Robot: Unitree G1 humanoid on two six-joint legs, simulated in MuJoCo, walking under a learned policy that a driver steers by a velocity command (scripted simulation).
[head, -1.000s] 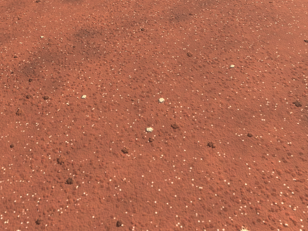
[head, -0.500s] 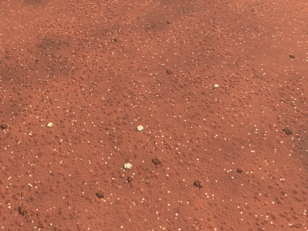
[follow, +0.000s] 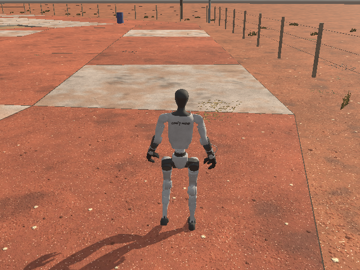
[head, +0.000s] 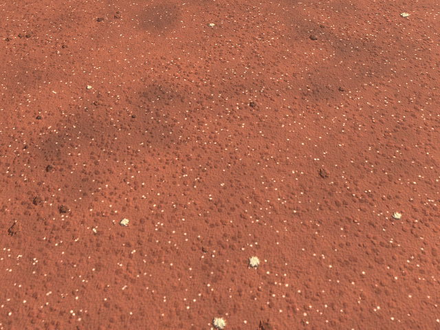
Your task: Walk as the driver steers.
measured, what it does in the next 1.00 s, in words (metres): walks ahead: left foot, then right foot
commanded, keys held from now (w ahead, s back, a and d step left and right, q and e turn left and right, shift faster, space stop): w+q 0.34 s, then w+e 0.66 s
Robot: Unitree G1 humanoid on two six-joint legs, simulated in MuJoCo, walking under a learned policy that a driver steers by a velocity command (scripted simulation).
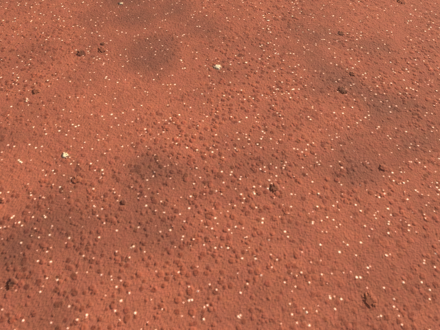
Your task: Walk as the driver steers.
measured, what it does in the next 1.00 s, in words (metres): walks ahead, turning right: left foot, then right foot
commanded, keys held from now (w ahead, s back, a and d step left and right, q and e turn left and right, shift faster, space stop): w+e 0.86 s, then w+q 0.14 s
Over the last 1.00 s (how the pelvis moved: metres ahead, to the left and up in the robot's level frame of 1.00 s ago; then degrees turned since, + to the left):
0.56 0.09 -0.02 0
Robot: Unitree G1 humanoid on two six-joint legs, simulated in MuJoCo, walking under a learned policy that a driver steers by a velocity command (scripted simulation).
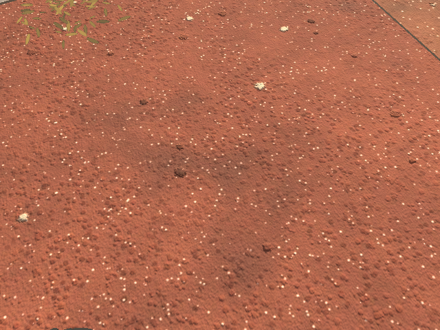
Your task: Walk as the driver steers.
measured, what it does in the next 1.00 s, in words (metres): walks ahead, turning left: left foot, then right foot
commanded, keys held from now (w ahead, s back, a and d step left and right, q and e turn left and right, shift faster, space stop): w+q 0.86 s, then w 0.14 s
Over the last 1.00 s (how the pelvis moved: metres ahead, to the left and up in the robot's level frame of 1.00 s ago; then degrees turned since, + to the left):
0.50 -0.10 0.00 -33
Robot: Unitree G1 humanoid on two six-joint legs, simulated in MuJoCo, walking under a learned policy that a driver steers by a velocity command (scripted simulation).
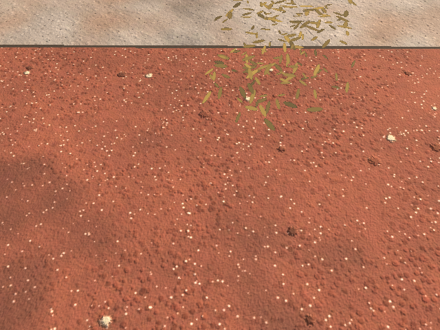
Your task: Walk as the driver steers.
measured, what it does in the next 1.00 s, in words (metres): walks ahead, turning right: left foot, then right foot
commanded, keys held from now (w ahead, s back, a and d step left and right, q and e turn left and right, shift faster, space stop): w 0.08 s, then w+e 0.88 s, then w+q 0.04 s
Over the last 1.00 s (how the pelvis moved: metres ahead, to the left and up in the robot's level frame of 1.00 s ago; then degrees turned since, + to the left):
0.57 0.11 0.00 30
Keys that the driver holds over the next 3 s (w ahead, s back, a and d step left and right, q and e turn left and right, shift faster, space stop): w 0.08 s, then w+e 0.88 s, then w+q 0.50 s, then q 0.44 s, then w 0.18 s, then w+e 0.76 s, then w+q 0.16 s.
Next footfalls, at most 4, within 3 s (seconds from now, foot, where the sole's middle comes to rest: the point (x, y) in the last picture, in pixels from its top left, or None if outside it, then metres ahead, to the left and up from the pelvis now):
0.38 left None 0.35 0.14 -0.76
0.88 right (292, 306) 0.56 -0.19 -0.76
1.44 left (257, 205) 0.93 -0.12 -0.76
1.88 right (311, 174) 1.07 -0.34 -0.76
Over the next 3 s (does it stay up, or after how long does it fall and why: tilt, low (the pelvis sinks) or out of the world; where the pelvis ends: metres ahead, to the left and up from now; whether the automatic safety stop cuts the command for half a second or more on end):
stays up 1.36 -0.30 0.02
